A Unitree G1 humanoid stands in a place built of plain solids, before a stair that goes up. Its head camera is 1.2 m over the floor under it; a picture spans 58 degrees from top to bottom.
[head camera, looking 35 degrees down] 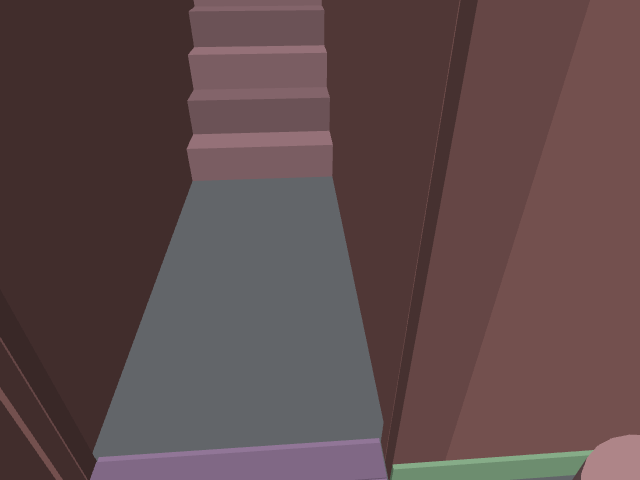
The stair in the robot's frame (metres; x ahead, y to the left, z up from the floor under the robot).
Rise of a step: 0.21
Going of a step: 0.22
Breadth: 0.94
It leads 4 degrees to the left of straight ahead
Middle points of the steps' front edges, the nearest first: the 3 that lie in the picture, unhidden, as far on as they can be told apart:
2.36 0.34 0.21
2.58 0.36 0.41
2.81 0.38 0.62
